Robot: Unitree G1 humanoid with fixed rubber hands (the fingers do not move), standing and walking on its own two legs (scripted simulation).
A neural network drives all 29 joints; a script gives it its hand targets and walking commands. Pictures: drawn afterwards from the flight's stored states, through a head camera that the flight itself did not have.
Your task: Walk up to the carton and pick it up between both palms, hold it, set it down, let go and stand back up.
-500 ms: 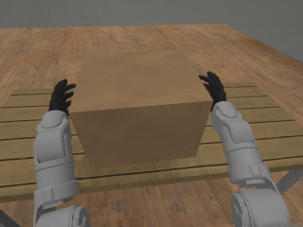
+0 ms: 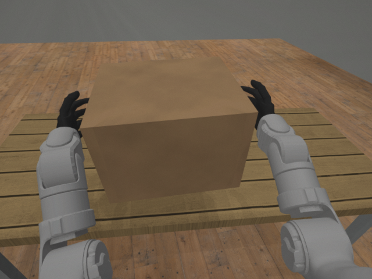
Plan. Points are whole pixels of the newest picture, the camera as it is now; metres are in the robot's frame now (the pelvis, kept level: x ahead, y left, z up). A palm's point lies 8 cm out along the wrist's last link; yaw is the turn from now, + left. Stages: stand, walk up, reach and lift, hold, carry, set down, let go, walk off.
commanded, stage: hold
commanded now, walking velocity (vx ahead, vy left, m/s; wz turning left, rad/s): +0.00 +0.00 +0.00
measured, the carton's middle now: (169, 124) +0.44 +0.02 +0.17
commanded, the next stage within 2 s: set down in 1.08 s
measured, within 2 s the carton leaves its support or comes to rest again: neither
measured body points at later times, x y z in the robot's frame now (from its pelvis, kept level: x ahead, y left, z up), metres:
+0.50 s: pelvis +0.00 +0.00 +0.00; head -0.05 +0.02 +0.45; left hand +0.37 +0.21 +0.21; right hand +0.38 -0.18 +0.23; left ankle +0.01 +0.12 -0.75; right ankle +0.03 -0.12 -0.75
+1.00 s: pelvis +0.00 +0.00 +0.00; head -0.06 +0.02 +0.45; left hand +0.37 +0.21 +0.21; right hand +0.38 -0.18 +0.23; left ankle +0.01 +0.12 -0.75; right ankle +0.03 -0.12 -0.75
